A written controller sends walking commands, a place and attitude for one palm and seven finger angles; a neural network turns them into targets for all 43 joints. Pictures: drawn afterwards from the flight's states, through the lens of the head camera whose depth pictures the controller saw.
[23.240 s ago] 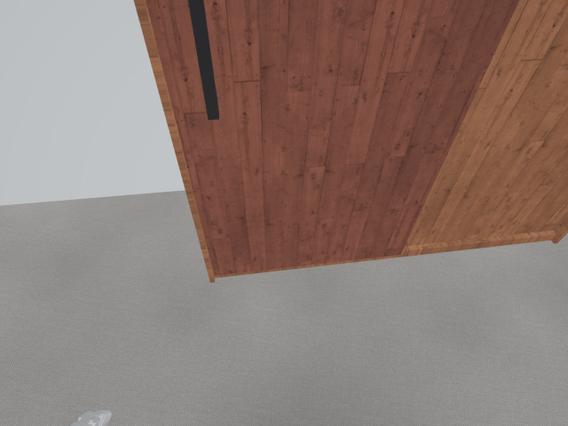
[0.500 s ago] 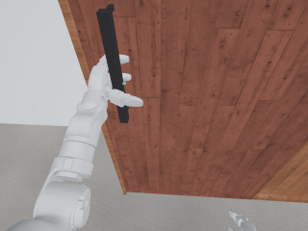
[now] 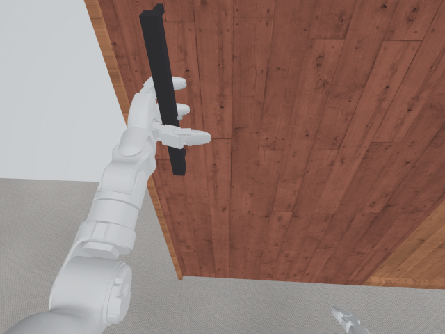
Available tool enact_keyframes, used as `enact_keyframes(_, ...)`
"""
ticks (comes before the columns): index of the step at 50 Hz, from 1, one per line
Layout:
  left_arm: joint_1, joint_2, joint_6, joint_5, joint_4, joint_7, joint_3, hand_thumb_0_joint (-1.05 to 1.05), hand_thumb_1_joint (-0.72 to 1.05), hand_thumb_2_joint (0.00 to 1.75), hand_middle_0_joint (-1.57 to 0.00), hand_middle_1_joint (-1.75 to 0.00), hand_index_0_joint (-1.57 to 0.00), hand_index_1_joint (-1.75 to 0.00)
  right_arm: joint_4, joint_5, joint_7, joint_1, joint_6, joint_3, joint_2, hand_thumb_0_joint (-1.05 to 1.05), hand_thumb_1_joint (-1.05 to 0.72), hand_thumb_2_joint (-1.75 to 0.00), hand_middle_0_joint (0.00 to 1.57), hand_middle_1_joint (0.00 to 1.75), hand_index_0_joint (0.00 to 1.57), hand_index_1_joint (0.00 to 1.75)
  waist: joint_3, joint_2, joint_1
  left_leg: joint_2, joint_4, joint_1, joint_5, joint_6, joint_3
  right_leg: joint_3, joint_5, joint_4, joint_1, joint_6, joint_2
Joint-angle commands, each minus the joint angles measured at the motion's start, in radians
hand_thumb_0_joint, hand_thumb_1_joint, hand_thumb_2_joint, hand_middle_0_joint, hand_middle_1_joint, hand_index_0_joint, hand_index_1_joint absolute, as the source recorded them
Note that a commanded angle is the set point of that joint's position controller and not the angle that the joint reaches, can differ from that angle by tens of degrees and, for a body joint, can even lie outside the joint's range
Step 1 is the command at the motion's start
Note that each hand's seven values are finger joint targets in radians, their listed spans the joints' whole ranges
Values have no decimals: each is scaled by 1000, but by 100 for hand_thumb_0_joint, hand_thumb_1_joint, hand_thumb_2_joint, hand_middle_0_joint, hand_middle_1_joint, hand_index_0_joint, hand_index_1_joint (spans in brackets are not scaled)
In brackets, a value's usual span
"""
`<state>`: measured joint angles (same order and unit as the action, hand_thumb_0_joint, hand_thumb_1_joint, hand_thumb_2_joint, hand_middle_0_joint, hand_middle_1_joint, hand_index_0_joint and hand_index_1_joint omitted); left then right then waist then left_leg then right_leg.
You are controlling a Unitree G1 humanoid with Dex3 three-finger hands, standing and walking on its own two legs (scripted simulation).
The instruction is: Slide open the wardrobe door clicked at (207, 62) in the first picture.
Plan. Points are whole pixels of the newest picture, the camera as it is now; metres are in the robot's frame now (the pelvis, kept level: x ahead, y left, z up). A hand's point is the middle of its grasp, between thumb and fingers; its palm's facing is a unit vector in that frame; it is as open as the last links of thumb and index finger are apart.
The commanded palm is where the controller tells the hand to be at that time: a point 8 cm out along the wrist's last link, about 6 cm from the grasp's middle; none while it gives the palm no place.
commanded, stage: grip the handle and tug to test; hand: left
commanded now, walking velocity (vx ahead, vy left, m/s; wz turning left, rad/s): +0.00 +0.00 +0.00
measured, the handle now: (171, 103) +0.47 +0.14 +0.19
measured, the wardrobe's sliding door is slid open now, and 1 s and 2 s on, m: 0.00 0.00 0.00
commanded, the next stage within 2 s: tug the door sideways, standing still in 1.20 s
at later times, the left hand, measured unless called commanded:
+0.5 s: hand (179, 117) +0.42 +0.11 +0.20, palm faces +0.05 -1.00 -0.02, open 5.7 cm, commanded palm +0.40 +0.15 +0.20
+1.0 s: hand (179, 117) +0.42 +0.11 +0.20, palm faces +0.04 -1.00 -0.01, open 5.7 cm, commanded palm +0.38 +0.15 +0.20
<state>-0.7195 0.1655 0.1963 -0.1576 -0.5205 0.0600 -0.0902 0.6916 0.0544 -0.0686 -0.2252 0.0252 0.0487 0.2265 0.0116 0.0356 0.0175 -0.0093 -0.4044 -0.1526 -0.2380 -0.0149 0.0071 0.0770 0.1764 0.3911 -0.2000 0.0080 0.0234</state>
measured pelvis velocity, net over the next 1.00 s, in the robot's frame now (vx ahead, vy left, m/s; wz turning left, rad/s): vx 0.02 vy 0.00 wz -0.02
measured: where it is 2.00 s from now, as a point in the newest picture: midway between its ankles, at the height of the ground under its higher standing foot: outside the picture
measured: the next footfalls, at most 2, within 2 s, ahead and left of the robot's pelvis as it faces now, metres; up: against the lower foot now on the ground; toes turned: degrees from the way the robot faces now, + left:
none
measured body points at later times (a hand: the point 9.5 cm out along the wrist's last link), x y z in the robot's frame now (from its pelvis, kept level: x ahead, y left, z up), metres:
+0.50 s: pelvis +0.01 +0.00 +0.00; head +0.00 -0.02 +0.45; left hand +0.42 +0.16 +0.20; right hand +0.16 -0.23 -0.11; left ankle -0.01 +0.11 -0.74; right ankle +0.02 -0.12 -0.74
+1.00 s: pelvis +0.02 +0.00 +0.00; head +0.01 -0.02 +0.45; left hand +0.42 +0.16 +0.20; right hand +0.18 -0.23 -0.10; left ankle -0.01 +0.11 -0.74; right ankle +0.02 -0.12 -0.74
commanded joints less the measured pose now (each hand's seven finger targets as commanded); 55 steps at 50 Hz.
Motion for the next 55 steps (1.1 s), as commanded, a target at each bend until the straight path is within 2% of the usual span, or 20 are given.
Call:
enact_keyframes(1, -567, 41, -71, -2, 249, -35, 41, 0, 6, 54, -36, -128, -36, -128, -140, 3, -13, 104, 53, -34, 108, 0, -90, -90, 20, 30, 20, 30, 282, -56, -50, 9, 43, 76, 199, -7, -24, -27, -146, -39, 82, 25, -30)
enact_keyframes(3, -552, 75, -72, 3, 245, -33, 16, 0, 15, 58, -37, -129, -37, -129, -140, 3, -14, 99, 51, -39, 115, 0, -90, -90, 20, 30, 20, 30, 290, -54, -43, 12, 46, 83, 206, -5, -26, -24, -142, -40, 90, 26, -30)
enact_keyframes(6, -566, 29, -72, -3, 261, -36, 49, 0, 29, 64, -38, -131, -38, -131, -140, 3, -11, 103, 56, -35, 107, 0, -90, -90, 20, 30, 20, 30, 281, -40, -49, 11, 44, 84, 210, -3, -29, -24, -150, -36, 79, 28, -31)
enact_keyframes(8, -525, 39, -72, -4, 266, -37, 38, 0, 39, 68, -40, -133, -40, -133, -148, 4, -10, 106, 54, -39, 112, 0, -90, -90, 20, 30, 20, 30, 299, -45, -37, 12, 43, 94, 226, -2, -27, -21, -157, -34, 93, 27, -31)
enact_keyframes(12, -554, 36, -61, -5, 246, -42, 45, 0, 57, 76, -42, -135, -42, -135, -139, 5, -12, 105, 51, -34, 110, 0, -90, -90, 20, 30, 20, 30, 269, -66, -51, 10, 43, 72, 195, -7, -25, -24, -146, -40, 78, 24, -31)
enact_keyframes(13, -545, 66, -63, 0, 240, -40, 24, 0, 62, 78, -42, -136, -42, -136, -140, 5, -14, 105, 47, -38, 116, 0, -90, -90, 20, 30, 20, 30, 271, -58, -46, 12, 46, 78, 201, -6, -26, -23, -141, -41, 85, 25, -29)
enact_keyframes(14, -567, 33, -66, -2, 270, -41, 52, 0, 67, 80, -43, -137, -43, -137, -145, 4, -13, 109, 49, -35, 110, 0, -90, -90, 20, 30, 20, 30, 282, -26, -50, 11, 42, 88, 218, -5, -25, -25, -158, -36, 82, 27, -29)
enact_keyframes(19, -526, 28, -66, -7, 299, -40, 46, 0, 90, 90, -45, -140, -45, -140, -148, 2, -8, 106, 48, -39, 109, 0, -90, -90, 20, 30, 20, 30, 320, -49, -44, 11, 30, 108, 277, -3, -23, -21, -219, -23, 103, 27, -30)
enact_keyframes(22, -510, 21, -60, -7, 308, -47, 53, 0, 90, 90, -45, -140, -45, -140, -150, 4, -4, 114, 46, -37, 106, 0, -90, -90, 20, 30, 20, 30, 306, -49, -43, 11, 27, 98, 270, -3, -20, -21, -224, -21, 100, 28, -31)
enact_keyframes(25, -521, 70, -51, -9, 307, -48, 14, 0, 90, 90, -45, -140, -45, -140, -151, 3, -10, 118, 38, -37, 113, 0, -90, -90, 20, 30, 20, 30, 303, -70, -41, 10, 31, 89, 253, -10, -16, -25, -218, -29, 112, 24, -28)
enact_keyframes(28, -479, 72, -47, -3, 329, -48, 9, 0, 90, 90, -45, -140, -45, -140, -163, 2, -8, 123, 34, -38, 110, 0, -90, -90, 20, 30, 20, 30, 325, -36, -25, 8, 28, 103, 298, -4, -17, -21, -249, -17, 132, 29, -28)
enact_keyframes(35, -437, 66, -33, -8, 372, -51, 7, 0, 90, 90, -45, -140, -45, -140, -173, 3, -5, 131, 24, -39, 109, 0, -90, -90, 20, 30, 20, 30, 317, -63, -26, 12, 22, 103, 325, -6, -13, -21, -285, -11, 138, 28, -30)
enact_keyframes(37, -468, 37, -22, -5, 371, -51, 38, 0, 90, 90, -45, -140, -45, -140, -172, 3, -6, 136, 22, -35, 105, 0, -90, -90, 20, 30, 20, 30, 296, -44, -38, 9, 23, 98, 300, -6, -11, -21, -265, -17, 119, 26, -29)
enact_keyframes(39, -455, 73, -20, -5, 366, -47, 7, 0, 90, 90, -45, -140, -45, -140, -171, 3, -9, 136, 17, -37, 110, 0, -90, -90, 20, 30, 20, 30, 296, -49, -33, 12, 29, 99, 293, -6, -11, -21, -251, -22, 124, 26, -28)
enact_keyframes(42, -416, 59, -7, -7, 377, -52, 13, 0, 90, 90, -45, -140, -45, -140, -176, 2, -7, 141, 14, -34, 107, 0, -90, -90, 20, 30, 20, 30, 304, -60, -28, 10, 25, 92, 307, -6, -9, -20, -276, -16, 138, 27, -28)
enact_keyframes(44, -397, 55, -10, -9, 414, -52, 13, 0, 90, 90, -45, -140, -45, -140, -187, 1, -5, 146, 12, -37, 106, 0, -90, -90, 20, 30, 20, 30, 322, -29, -19, 11, 26, 108, 335, -3, -10, -19, -289, -12, 150, 30, -27)
enact_keyframes(47, -330, 42, 1, -9, 455, -55, 17, 0, 90, 90, -45, -140, -45, -140, -196, -1, 2, 152, 8, -37, 104, 0, -90, -90, 20, 30, 20, 30, 334, -45, -12, 12, 18, 112, 374, -3, -4, -19, -341, -1, 168, 29, -28)
enact_keyframes(51, -210, 86, 14, -19, 529, -62, -38, 0, 90, 90, -45, -140, -45, -140, -217, -3, 8, 163, 1, -39, 108, 0, -90, -90, 20, 30, 20, 30, 355, -70, 12, 14, 17, 103, 422, -4, 4, -17, -406, 10, 216, 29, -27)
enact_keyframes(53, -126, 107, 21, -20, 571, -67, -59, 0, 90, 90, -45, -140, -45, -140, -236, -4, 13, 174, -7, -41, 111, 0, -90, -90, 20, 30, 20, 30, 359, -48, 30, 16, 19, 103, 460, 1, 6, -18, -438, 18, 240, 31, -26)
enact_keyframes(55, -100, 79, 33, -26, 638, -75, -34, 0, 90, 90, -45, -140, -45, -140, -245, -2, 17, 181, -12, -39, 104, 0, -90, -90, 20, 30, 20, 30, 352, -65, 22, 19, 16, 102, 477, -2, 12, -17, -464, 19, 241, 28, -25)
